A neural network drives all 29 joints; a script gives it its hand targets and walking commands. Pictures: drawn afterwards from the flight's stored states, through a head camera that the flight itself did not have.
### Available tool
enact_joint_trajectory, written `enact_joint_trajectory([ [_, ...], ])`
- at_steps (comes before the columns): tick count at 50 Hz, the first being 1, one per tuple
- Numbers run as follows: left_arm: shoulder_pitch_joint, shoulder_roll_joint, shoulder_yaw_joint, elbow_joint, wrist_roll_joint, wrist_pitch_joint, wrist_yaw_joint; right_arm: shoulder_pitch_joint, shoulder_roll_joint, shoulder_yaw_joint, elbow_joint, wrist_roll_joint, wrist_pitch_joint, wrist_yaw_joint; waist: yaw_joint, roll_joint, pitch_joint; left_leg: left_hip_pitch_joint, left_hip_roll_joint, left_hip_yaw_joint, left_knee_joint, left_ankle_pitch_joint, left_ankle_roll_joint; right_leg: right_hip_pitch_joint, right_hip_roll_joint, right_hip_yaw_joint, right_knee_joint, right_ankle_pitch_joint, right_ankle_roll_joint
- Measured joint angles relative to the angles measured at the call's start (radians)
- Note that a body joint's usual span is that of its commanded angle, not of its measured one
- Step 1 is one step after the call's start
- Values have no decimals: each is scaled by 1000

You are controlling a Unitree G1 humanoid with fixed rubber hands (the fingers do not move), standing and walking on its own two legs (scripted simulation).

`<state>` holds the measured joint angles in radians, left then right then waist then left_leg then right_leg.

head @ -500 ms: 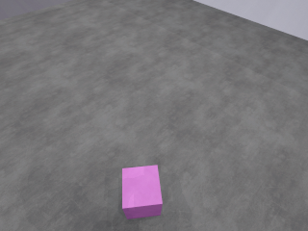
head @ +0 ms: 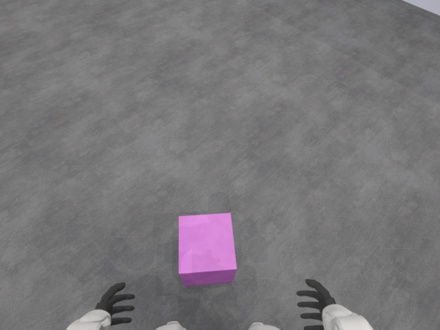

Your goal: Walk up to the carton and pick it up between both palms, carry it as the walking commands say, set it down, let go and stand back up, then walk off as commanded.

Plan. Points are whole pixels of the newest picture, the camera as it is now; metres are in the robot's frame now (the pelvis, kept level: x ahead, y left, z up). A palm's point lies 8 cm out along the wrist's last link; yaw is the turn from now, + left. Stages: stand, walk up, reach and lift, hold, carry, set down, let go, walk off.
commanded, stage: reach and lift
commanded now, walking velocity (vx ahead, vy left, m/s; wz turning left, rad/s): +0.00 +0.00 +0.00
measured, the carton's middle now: (206, 251) +0.43 +0.04 -0.63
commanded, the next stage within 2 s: none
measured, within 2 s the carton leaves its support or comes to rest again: neither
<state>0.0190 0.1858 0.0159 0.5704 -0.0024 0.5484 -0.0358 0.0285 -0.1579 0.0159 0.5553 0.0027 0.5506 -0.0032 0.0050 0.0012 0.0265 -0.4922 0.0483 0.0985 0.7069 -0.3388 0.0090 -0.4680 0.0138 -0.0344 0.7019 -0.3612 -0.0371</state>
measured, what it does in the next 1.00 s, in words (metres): lowers itself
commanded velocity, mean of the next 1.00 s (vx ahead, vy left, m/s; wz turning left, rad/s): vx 0.00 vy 0.00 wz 0.00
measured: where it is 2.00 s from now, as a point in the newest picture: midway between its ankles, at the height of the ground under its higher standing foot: outside the picture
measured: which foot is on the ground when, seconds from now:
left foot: down 0.00-1.00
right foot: down 0.00-1.00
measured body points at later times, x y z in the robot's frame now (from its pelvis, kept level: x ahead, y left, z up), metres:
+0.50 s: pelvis -0.06 +0.01 -0.05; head +0.08 +0.01 +0.38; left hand +0.22 +0.22 -0.17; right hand +0.23 -0.19 -0.15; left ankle +0.01 +0.11 -0.72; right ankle -0.01 -0.10 -0.72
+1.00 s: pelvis -0.06 +0.01 -0.08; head +0.20 +0.01 +0.29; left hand +0.36 +0.21 -0.21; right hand +0.36 -0.17 -0.20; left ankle +0.01 +0.11 -0.72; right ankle -0.01 -0.10 -0.72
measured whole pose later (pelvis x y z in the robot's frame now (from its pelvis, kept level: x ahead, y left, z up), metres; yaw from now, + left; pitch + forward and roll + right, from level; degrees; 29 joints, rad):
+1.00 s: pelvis -0.06 +0.01 -0.08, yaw -1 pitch +33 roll -1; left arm -0.75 0.21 0.19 0.83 0.01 0.18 0.03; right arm -0.72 -0.13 -0.17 0.72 0.00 0.19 -0.11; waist 0.01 0.00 0.01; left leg -1.31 0.05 0.08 1.09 -0.36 0.04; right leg -1.28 0.00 -0.03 1.09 -0.38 -0.02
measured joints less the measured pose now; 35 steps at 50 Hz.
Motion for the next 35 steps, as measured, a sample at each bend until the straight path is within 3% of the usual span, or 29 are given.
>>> enact_joint_trajectory([
  [9, 1, -6, 11, -39, 8, -160, -8, 0, 17, -68, -35, 0, -170, 15, 0, 0, -26, -256, 1, -17, 125, -11, 4, -256, 0, 0, 123, -7, 7],
  [15, -27, -6, 12, -57, 9, -172, -12, -31, 24, -69, -59, 0, -164, 6, 0, 0, -28, -350, 4, -17, 208, -23, 10, -351, -2, 1, 207, -19, 9],
  [24, -260, -6, 36, 27, 9, -121, 13, -289, 27, -99, 2, 0, -103, -19, 0, 0, -18, -426, 5, -17, 295, -32, 14, -426, -7, 2, 295, -29, 12],
  [35, -487, -6, 98, 124, 9, -168, 36, -502, 36, -154, 92, 0, -178, -53, 0, 0, -16, -570, 5, -18, 353, -32, 22, -570, -10, 3, 353, -29, 19],
])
